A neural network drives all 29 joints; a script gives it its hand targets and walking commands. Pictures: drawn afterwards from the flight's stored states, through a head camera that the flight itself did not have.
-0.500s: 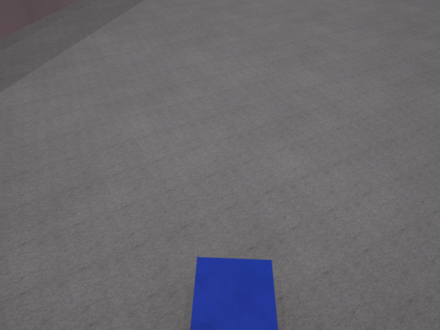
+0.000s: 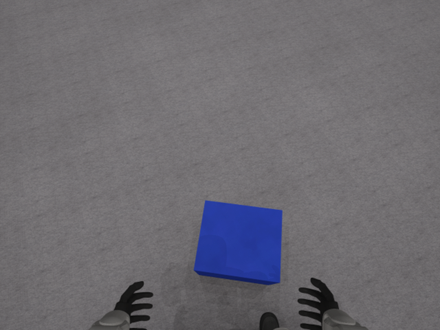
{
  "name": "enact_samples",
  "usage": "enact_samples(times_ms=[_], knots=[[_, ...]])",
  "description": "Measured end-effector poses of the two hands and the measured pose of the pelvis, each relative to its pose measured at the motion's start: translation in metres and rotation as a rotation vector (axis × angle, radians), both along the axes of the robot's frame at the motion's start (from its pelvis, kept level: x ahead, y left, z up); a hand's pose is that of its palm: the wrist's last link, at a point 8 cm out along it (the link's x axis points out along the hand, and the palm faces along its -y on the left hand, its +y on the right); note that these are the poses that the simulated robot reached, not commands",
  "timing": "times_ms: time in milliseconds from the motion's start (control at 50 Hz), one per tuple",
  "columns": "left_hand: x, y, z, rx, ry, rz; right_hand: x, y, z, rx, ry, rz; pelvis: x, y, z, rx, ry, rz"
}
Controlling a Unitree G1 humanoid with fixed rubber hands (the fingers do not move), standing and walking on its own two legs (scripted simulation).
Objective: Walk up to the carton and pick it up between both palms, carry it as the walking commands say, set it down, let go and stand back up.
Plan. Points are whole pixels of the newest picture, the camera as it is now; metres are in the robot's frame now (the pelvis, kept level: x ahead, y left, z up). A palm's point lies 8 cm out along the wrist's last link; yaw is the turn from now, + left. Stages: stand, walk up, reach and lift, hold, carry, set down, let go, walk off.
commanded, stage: reach and lift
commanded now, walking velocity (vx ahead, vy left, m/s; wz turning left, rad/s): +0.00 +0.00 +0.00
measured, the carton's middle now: (238, 244) +0.38 -0.05 -0.63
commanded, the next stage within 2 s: none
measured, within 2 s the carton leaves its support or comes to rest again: neither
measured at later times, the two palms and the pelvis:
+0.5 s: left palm (138, 302) +0.19 +0.19 -0.18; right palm (354, 323) +0.16 -0.24 -0.16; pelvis -0.10 -0.01 -0.06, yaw +9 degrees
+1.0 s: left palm (160, 220) +0.37 +0.16 -0.21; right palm (337, 238) +0.33 -0.26 -0.23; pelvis -0.12 -0.05 -0.11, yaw +8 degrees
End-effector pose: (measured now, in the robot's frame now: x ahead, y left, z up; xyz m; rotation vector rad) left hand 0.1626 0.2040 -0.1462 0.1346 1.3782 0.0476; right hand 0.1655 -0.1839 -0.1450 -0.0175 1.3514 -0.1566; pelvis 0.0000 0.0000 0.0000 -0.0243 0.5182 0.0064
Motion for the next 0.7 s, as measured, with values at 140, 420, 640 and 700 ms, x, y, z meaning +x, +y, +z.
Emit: enact_samples(times_ms=[140,420,640,700], knots=[[-0.041,0.022,-0.018,0.003,-0.114,0.024,-0.041,0.016,-0.013,-0.032,-0.025,-0.030,-0.028,-0.002,-0.004,-0.041,0.165,0.142],[0.032,0.000,-0.032,-0.058,-0.346,-0.045,0.016,-0.032,-0.011,-0.019,-0.315,0.068,-0.083,-0.001,-0.058,-0.024,0.063,0.177],[0.079,-0.021,-0.015,0.048,-0.450,-0.034,0.034,-0.084,-0.021,-0.021,-0.445,-0.046,-0.123,-0.024,-0.083,0.033,-0.104,0.146],[0.101,-0.026,-0.009,0.067,-0.454,-0.035,0.068,-0.083,-0.025,-0.003,-0.478,-0.009,-0.131,-0.030,-0.092,0.051,-0.120,0.131]])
